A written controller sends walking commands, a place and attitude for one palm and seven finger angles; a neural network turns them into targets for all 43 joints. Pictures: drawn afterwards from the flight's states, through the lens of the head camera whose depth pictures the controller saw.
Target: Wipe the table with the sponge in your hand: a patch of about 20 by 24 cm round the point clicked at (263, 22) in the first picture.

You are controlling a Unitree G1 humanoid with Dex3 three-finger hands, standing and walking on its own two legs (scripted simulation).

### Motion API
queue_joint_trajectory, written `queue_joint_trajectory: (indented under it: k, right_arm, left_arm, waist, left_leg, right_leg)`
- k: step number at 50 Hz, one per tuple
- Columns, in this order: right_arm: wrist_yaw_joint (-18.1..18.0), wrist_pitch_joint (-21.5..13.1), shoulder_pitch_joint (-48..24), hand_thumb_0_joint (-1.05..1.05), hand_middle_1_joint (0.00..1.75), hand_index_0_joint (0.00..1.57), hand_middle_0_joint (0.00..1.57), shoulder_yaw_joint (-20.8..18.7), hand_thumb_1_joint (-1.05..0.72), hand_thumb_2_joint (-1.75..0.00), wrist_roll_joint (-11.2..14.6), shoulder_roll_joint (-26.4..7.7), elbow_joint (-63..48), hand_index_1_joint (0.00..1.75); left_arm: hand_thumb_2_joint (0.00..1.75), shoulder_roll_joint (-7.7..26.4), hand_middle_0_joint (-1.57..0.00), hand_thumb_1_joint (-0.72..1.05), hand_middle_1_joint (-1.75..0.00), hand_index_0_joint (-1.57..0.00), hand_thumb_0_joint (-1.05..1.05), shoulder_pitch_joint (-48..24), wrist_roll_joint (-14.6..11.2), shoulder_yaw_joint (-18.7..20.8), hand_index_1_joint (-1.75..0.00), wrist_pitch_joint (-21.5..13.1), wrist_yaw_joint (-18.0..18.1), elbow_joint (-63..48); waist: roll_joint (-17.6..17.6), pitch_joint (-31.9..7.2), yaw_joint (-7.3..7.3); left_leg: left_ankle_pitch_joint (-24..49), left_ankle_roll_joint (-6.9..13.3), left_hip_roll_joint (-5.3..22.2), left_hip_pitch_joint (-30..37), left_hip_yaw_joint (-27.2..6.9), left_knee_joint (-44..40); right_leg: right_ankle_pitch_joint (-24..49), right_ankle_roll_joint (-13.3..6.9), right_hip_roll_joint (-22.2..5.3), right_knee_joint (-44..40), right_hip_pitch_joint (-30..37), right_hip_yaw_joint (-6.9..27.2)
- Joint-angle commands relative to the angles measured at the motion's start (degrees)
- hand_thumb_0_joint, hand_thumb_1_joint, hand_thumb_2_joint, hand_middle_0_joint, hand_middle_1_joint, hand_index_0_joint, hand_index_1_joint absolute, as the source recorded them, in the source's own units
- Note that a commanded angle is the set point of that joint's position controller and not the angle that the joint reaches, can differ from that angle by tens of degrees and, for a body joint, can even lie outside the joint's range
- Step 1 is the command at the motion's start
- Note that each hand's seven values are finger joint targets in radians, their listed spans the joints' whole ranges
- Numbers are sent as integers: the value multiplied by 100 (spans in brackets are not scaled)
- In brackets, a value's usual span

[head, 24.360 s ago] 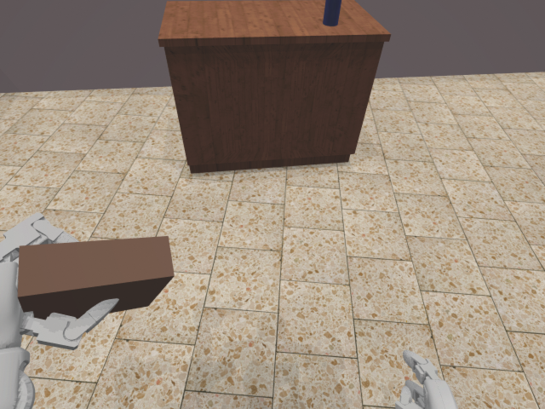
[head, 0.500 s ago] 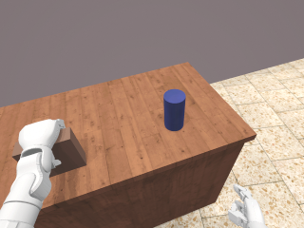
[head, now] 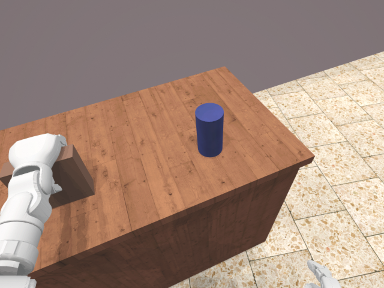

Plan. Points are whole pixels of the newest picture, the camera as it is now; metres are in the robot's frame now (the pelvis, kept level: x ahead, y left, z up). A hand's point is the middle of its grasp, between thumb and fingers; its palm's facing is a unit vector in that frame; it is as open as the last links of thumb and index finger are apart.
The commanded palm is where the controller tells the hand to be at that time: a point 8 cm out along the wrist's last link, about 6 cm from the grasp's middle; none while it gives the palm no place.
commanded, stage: wipe forward along the first lane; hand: left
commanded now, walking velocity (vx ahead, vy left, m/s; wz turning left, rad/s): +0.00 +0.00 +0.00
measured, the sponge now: (57, 186) +0.31 +0.35 +0.03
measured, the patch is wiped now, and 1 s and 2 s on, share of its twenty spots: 0.20 0.55 0.55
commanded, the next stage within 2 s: slide across to the middle lane in 0.80 s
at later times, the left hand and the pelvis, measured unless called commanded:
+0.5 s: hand (50, 151) +0.37 +0.38 +0.08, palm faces -0.12 +0.02 -0.99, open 9.1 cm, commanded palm +0.37 +0.36 +0.12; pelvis +0.00 +0.01 +0.00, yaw -1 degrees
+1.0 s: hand (52, 138) +0.41 +0.39 +0.08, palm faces -0.13 +0.03 -0.99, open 9.1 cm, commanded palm +0.41 +0.37 +0.13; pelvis +0.01 +0.03 +0.00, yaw -1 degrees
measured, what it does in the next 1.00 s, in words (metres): stands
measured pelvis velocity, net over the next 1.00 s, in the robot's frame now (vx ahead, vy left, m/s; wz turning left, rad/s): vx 0.01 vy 0.03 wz -0.02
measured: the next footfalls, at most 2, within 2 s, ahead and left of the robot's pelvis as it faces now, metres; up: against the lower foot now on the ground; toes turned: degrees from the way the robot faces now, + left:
none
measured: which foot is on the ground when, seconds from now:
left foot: down 0.00-1.00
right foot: down 0.00-1.00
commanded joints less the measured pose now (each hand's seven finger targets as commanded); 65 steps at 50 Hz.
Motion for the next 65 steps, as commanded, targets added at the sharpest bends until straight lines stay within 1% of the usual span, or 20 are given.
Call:
queue_joint_trajectory:
  k: [1,8,15,18,24,27,30,32,36,37,40,44,49,53,56,58,61,62,64,65]
  right_arm:
    - [-36,-196,-476,0,30,20,20,-221,-90,-90,-24,-743,-769,30]
    - [-9,-126,-312,0,30,20,20,-227,-90,-90,-26,-755,-735,30]
    - [-2,-53,-143,0,30,20,20,-265,-90,-90,-19,-784,-629,30]
    - [9,-43,-46,0,30,20,20,-276,-90,-90,-24,-790,-592,30]
    - [36,15,78,0,30,20,20,-289,-90,-90,-23,-795,-528,30]
    - [49,46,109,0,30,20,20,-301,-90,-90,-27,-824,-497,30]
    - [66,62,170,0,30,20,20,-299,-90,-90,-27,-827,-469,30]
    - [84,66,205,0,30,20,20,-310,-90,-90,-40,-834,-455,30]
    - [107,113,285,0,30,20,20,-323,-90,-90,-36,-856,-435,30]
    - [101,116,286,0,30,20,20,-314,-90,-90,-44,-881,-420,30]
    - [127,136,367,0,30,20,20,-330,-90,-90,-42,-881,-405,30]
    - [118,169,444,0,30,20,20,-317,-90,-90,-41,-909,-397,30]
    - [107,143,453,0,30,20,20,-333,-90,-90,-31,-823,-437,30]
    - [94,100,432,0,30,20,20,-354,-90,-90,-38,-793,-395,30]
    - [130,106,321,0,30,20,20,-322,-90,-90,-8,-806,-334,30]
    - [135,62,224,0,30,20,20,-311,-90,-90,-15,-774,-380,30]
    - [152,32,208,0,30,20,20,-304,-90,-90,-16,-752,-356,30]
    - [147,26,183,0,30,20,20,-286,-90,-90,-25,-772,-351,30]
    - [173,14,131,0,30,20,20,-279,-90,-90,-24,-728,-396,30]
    - [187,21,138,0,30,20,20,-286,-90,-90,-44,-738,-391,30]
  left_arm:
    - [130,1645,-120,10,-160,-120,0,-1690,126,515,-160,-4,305,-222]
    - [130,1777,-120,10,-160,-120,0,-2158,247,480,-160,-145,330,163]
    - [130,1884,-120,10,-160,-120,0,-2596,302,492,-160,-240,420,687]
    - [130,1886,-120,10,-160,-120,0,-2956,386,415,-160,-307,442,798]
    - [130,1819,-120,10,-160,-120,0,-3245,416,312,-160,-344,507,1095]
    - [130,2067,-120,10,-160,-120,0,-3330,417,513,-160,-368,536,1165]
    - [130,1905,-120,10,-160,-120,0,-3456,460,319,-160,-344,554,1367]
    - [130,2023,-120,10,-160,-120,0,-3461,481,449,-160,-370,575,1358]
    - [130,2119,-120,10,-160,-120,0,-3455,480,488,-160,-342,608,1585]
    - [130,2318,-120,10,-160,-120,0,-3551,480,639,-160,-376,604,1531]
    - [130,2202,-120,10,-160,-120,0,-3600,578,461,-160,-364,596,1733]
    - [130,2538,-120,10,-160,-120,0,-3841,622,586,-160,-375,565,1835]
    - [130,2038,-120,10,-160,-120,0,-4276,542,164,-160,-436,524,1375]
    - [130,2009,-120,10,-160,-120,0,-4202,301,318,-160,-444,603,1112]
    - [130,1864,-120,10,-160,-120,0,-4170,244,206,-160,-235,612,1222]
    - [130,1813,-120,10,-160,-120,0,-4467,284,92,-160,-181,600,791]
    - [130,1656,-120,10,-160,-120,0,-4313,260,52,-160,-8,606,924]
    - [130,1815,-120,10,-160,-120,0,-4318,240,212,-160,0,607,875]
    - [130,1490,-120,10,-160,-120,0,-4379,272,-60,-160,70,599,778]
    - [130,1603,-120,10,-160,-120,0,-4259,338,64,-160,129,624,845]
  waist:
    - [-719,-999,-169]
    - [-462,-1045,-241]
    - [-668,-1114,-344]
    - [-431,-1197,-382]
    - [-471,-1299,-454]
    - [-391,-1449,-430]
    - [-532,-1369,-517]
    - [-351,-1487,-448]
    - [-581,-1498,-486]
    - [-435,-1523,-466]
    - [-425,-1503,-520]
    - [-336,-1586,-552]
    - [-68,-1832,-650]
    - [-8,-2107,-541]
    - [-185,-1858,-568]
    - [246,-2007,-526]
    - [-27,-1910,-515]
    - [-5,-1962,-478]
    - [22,-1979,-516]
    - [59,-2003,-453]
  left_leg:
    - [177,470,-622,380,426,-302]
    - [140,485,-630,302,410,-305]
    - [93,497,-599,204,417,-250]
    - [124,494,-594,261,385,-261]
    - [245,495,-572,218,388,-221]
    - [364,490,-569,236,369,-206]
    - [362,500,-558,182,391,-171]
    - [490,492,-556,221,357,-181]
    - [520,509,-548,115,398,-129]
    - [542,503,-551,107,374,-149]
    - [590,506,-548,97,395,-98]
    - [550,511,-555,45,382,-91]
    - [648,511,-526,363,350,-113]
    - [902,510,-514,568,343,-137]
    - [893,495,-499,554,357,-219]
    - [1026,486,-518,779,322,-280]
    - [1095,491,-509,802,336,-300]
    - [1196,485,-505,811,303,-328]
    - [1336,479,-507,895,328,-309]
    - [1421,466,-506,893,336,-298]
  right_leg:
    - [354,-278,404,-766,167,-66]
    - [310,-304,406,-724,68,-73]
    - [292,-291,415,-715,-46,-59]
    - [316,-332,426,-647,-145,-82]
    - [468,-333,429,-613,-177,-84]
    - [588,-350,439,-604,-96,-57]
    - [605,-327,442,-598,-199,-65]
    - [701,-370,456,-553,-152,-78]
    - [788,-329,447,-568,-89,-60]
    - [796,-350,453,-559,-87,-54]
    - [831,-347,455,-534,-178,-57]
    - [784,-351,457,-531,-154,-41]
    - [803,-367,475,-543,-218,-47]
    - [1022,-376,478,-567,38,-48]
    - [1027,-349,468,-642,45,-91]
    - [1052,-398,466,-623,84,-102]
    - [1128,-385,467,-683,161,-121]
    - [1219,-402,471,-669,251,-123]
    - [1324,-393,462,-648,238,-150]
    - [1397,-407,465,-636,297,-148]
